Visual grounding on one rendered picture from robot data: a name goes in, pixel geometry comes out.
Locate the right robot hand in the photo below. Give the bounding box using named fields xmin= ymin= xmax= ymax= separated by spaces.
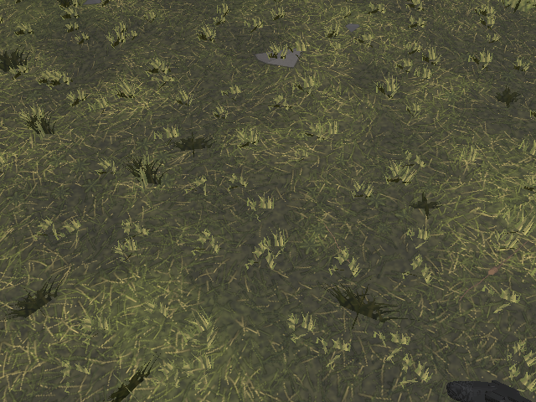
xmin=446 ymin=380 xmax=532 ymax=402

